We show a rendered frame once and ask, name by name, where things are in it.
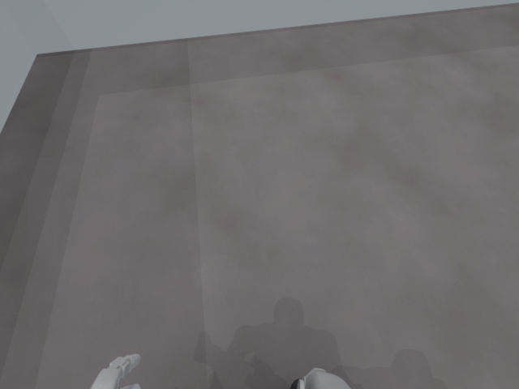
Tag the robot left hand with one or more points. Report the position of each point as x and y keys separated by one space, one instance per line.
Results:
x=111 y=377

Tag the robot right thigh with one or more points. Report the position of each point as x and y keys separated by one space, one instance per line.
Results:
x=322 y=380

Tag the robot right shin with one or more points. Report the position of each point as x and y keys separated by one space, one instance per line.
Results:
x=315 y=369

